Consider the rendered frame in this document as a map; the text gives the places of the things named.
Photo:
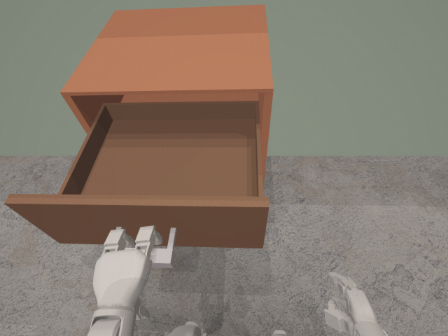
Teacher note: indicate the drawer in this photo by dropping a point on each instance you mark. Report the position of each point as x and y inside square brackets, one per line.
[191, 165]

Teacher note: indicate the robot left forearm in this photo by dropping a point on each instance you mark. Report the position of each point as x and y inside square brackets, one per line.
[113, 321]

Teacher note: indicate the left robot hand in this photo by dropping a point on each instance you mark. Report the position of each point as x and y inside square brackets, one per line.
[121, 275]

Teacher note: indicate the robot right forearm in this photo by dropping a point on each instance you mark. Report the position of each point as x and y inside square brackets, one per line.
[368, 328]

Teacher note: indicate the left robot shin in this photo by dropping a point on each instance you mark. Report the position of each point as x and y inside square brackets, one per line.
[191, 323]

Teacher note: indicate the cabinet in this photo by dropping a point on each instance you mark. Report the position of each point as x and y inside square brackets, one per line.
[198, 54]

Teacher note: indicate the handle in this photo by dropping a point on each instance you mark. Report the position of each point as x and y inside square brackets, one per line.
[163, 257]

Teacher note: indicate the right robot hand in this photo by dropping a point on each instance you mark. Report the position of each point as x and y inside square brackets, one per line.
[343, 315]

